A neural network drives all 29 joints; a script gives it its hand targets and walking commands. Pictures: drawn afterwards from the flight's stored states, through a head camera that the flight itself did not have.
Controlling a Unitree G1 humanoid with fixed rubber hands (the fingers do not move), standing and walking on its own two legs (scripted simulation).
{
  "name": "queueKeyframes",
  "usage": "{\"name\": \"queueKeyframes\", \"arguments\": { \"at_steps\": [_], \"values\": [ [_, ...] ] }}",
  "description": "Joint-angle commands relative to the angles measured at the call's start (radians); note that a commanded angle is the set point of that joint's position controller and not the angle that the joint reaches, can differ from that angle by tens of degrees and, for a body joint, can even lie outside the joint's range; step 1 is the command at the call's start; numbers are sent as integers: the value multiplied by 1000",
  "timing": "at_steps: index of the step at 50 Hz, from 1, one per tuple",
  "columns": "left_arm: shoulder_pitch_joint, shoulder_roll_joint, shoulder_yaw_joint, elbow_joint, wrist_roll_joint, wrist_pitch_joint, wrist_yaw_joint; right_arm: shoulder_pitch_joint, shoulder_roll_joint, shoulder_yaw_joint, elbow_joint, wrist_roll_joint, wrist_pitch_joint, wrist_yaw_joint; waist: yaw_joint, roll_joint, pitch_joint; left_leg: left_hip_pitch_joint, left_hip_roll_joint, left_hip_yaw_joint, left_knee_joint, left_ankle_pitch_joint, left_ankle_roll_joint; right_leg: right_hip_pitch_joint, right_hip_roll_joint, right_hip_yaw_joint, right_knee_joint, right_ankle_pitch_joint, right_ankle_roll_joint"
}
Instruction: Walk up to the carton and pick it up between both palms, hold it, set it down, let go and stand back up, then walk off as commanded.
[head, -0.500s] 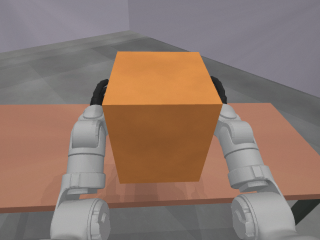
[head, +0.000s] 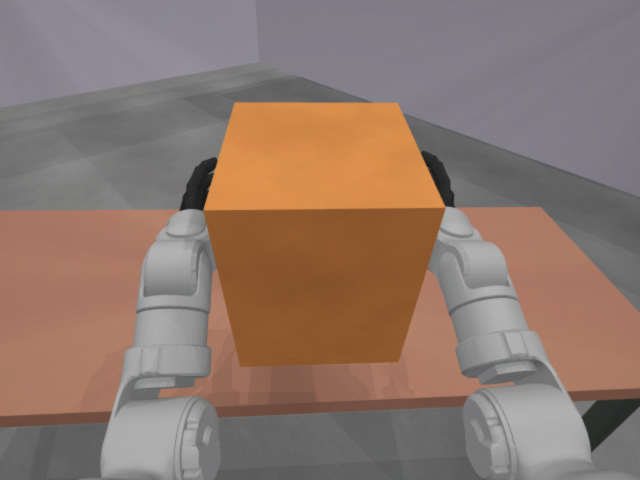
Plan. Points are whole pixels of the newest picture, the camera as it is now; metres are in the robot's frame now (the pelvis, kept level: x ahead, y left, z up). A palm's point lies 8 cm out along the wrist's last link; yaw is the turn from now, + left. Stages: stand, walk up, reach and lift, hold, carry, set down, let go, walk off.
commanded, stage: set down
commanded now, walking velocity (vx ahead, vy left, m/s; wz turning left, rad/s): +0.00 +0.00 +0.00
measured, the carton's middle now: (318, 235) +0.36 +0.02 +0.19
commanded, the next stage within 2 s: none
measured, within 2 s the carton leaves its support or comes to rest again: neither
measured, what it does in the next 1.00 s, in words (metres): stands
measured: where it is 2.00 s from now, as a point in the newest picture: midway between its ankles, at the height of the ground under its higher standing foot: outside the picture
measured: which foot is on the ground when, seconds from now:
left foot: down 0.00-1.00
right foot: down 0.00-1.00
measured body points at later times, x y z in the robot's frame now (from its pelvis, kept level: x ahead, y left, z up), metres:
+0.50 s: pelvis +0.01 +0.00 +0.00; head +0.01 +0.01 +0.45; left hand +0.42 +0.17 +0.16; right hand +0.44 -0.12 +0.16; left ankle +0.03 +0.13 -0.74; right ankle +0.04 -0.11 -0.74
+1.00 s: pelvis +0.02 +0.00 +0.00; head +0.01 +0.01 +0.45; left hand +0.41 +0.16 +0.13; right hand +0.43 -0.13 +0.14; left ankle +0.03 +0.13 -0.74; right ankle +0.04 -0.11 -0.74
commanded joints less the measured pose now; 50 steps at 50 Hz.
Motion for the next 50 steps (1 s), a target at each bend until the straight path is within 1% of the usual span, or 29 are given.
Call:
{"name": "queueKeyframes", "arguments": {
  "at_steps": [1, 2, 4, 6, 8, 11, 13, 15, 17, 19, 22, 24, 26, 30, 31, 32, 34, 36, 37, 38, 39, 43, 44, 45, 47, 50],
  "values": [
    [-934, -662, -430, -187, -59, -117, -188, -963, 659, 385, -261, 125, -127, 124, -46, 98, -419, 267, -90, -26, -51, 145, -2, 273, 41, -18, -69, 115, 40],
    [-927, -648, -400, -157, -39, -131, -193, -962, 656, 362, -225, 96, -147, 129, -41, 89, -394, 269, -88, -23, -61, 125, 1, 265, 37, -22, -79, 85, 40],
    [-871, -606, -308, -52, 25, -154, -209, -919, 642, 287, -124, 25, -185, 148, -26, 76, -300, 251, -84, -9, -99, 37, 10, 240, 23, -29, -99, -15, 41],
    [-811, -551, -197, 68, 100, -178, -236, -872, 608, 189, -34, -54, -228, 173, -4, 42, -190, 204, -81, 13, -148, -82, 32, 226, 8, -37, -118, -139, 43],
    [-768, -526, -152, 107, 126, -196, -257, -840, 588, 152, 11, -91, -268, 195, 19, 7, -170, 195, -82, 31, -162, -97, 48, 241, 6, -49, -124, -188, 48],
    [-783, -534, -175, 99, 115, -241, -259, -829, 581, 127, 28, -126, -345, 213, 14, 13, -202, 199, -79, 42, -162, -95, 45, 277, 6, -69, -116, -181, 50],
    [-804, -550, -205, 84, 94, -281, -243, -847, 590, 133, 19, -138, -397, 221, 26, 20, -238, 204, -77, 45, -154, -74, 38, 281, 9, -76, -110, -151, 52],
    [-808, -579, -249, 66, 64, -311, -218, -882, 599, 161, -20, -131, -440, 226, 39, 28, -303, 226, -74, 44, -135, -12, 28, 278, 16, -83, -101, -85, 53],
    [-795, -608, -294, 41, 38, -336, -192, -903, 606, 212, -53, -112, -475, 229, 64, 37, -396, 281, -69, 43, -101, 87, 19, 272, 26, -87, -95, -22, 48],
    [-771, -629, -345, 11, 14, -358, -166, -891, 601, 263, -79, -87, -497, 228, 79, 44, -484, 331, -64, 38, -65, 192, 9, 259, 40, -86, -92, 43, 41],
    [-713, -641, -390, -27, -1, -374, -138, -836, 590, 316, -94, -51, -509, 223, 85, 46, -537, 382, -60, 29, -26, 315, -2, 242, 56, -86, -90, 123, 35],
    [-661, -635, -395, -43, 6, -374, -128, -789, 570, 344, -90, -25, -508, 218, 93, 56, -532, 401, -59, 26, -9, 388, -10, 251, 63, -80, -91, 176, 32],
    [-597, -625, -385, -59, 17, -365, -125, -745, 565, 375, -99, 0, -500, 211, 106, 45, -512, 414, -62, 26, 3, 453, -12, 274, 64, -71, -91, 239, 36],
    [-480, -609, -372, -96, 33, -346, -127, -680, 530, 423, -124, 48, -486, 197, 111, 48, -499, 424, -66, 20, 26, 569, -23, 319, 68, -59, -78, 381, 37],
    [-463, -612, -379, -113, 32, -346, -126, -669, 534, 442, -144, 58, -484, 194, 115, 49, -506, 426, -65, 19, 30, 596, -26, 324, 70, -57, -72, 413, 35],
    [-459, -624, -398, -137, 24, -345, -122, -668, 530, 457, -166, 69, -484, 192, 110, 58, -524, 439, -65, 11, 39, 623, -30, 316, 70, -58, -68, 436, 34],
    [-458, -629, -419, -177, 17, -353, -114, -659, 530, 489, -194, 82, -486, 192, 116, 73, -535, 447, -63, 6, 48, 661, -36, 308, 72, -57, -63, 458, 29],
    [-458, -644, -449, -205, 6, -361, -104, -655, 530, 505, -224, 84, -490, 191, 111, 82, -559, 463, -60, 1, 57, 692, -44, 285, 75, -59, -63, 469, 25],
    [-467, -647, -459, -219, 0, -368, -98, -664, 531, 515, -241, 87, -492, 193, 117, 86, -569, 469, -59, -2, 59, 704, -48, 273, 76, -60, -65, 461, 23],
    [-481, -659, -479, -240, -11, -374, -91, -664, 532, 526, -252, 90, -496, 195, 113, 91, -581, 478, -55, -7, 66, 723, -52, 257, 78, -62, -63, 460, 19],
    [-494, -664, -493, -252, -13, -381, -83, -670, 529, 528, -261, 90, -498, 198, 116, 104, -585, 484, -52, -13, 67, 728, -57, 237, 80, -63, -68, 435, 15],
    [-532, -677, -512, -245, -23, -402, -58, -697, 529, 529, -265, 78, -505, 214, 130, 104, -592, 484, -45, -14, 61, 693, -59, 175, 81, -62, -88, 345, 5],
    [-533, -667, -498, -227, -16, -403, -54, -702, 523, 525, -245, 75, -501, 219, 141, 101, -568, 473, -45, -11, 54, 663, -55, 167, 79, -59, -93, 315, 4],
    [-544, -670, -486, -201, -8, -405, -52, -702, 524, 506, -210, 58, -500, 225, 140, 94, -552, 463, -44, -7, 45, 632, -52, 154, 78, -60, -97, 281, 3],
    [-560, -662, -454, -154, 6, -406, -50, -713, 520, 479, -159, 36, -494, 239, 153, 79, -517, 442, -43, 1, 25, 566, -44, 134, 74, -59, -106, 217, 3],
    [-562, -627, -366, -42, 50, -398, -56, -715, 498, 401, -32, -15, -485, 262, 176, 58, -402, 378, -41, 18, -20, 426, -25, 110, 64, -57, -120, 100, 3]
  ]
}}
